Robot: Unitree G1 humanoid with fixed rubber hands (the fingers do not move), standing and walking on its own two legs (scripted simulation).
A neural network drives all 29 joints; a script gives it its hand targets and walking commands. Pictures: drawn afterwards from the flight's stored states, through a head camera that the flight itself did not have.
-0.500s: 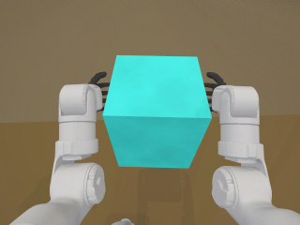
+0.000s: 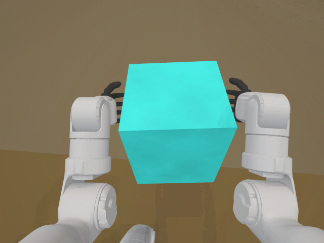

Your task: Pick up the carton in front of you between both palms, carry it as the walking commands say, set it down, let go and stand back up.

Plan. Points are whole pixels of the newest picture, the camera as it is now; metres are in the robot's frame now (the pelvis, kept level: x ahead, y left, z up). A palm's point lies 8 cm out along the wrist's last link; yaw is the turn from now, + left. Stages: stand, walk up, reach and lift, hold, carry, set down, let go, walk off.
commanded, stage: carry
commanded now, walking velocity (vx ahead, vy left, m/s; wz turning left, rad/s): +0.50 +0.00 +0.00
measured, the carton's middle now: (174, 126) +0.38 +0.03 +0.07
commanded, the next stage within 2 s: none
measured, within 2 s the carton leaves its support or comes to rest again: neither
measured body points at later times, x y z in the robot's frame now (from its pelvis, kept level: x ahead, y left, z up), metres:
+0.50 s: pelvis +0.30 +0.03 +0.04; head +0.34 +0.04 +0.49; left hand +0.70 +0.15 +0.19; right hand +0.67 -0.15 +0.19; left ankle +0.28 +0.12 -0.70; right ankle +0.39 -0.09 -0.62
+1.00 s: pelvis +0.61 +0.01 +0.06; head +0.63 +0.01 +0.51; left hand +1.00 +0.18 +0.24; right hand +1.01 -0.12 +0.24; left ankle +0.76 +0.11 -0.64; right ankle +0.51 -0.08 -0.67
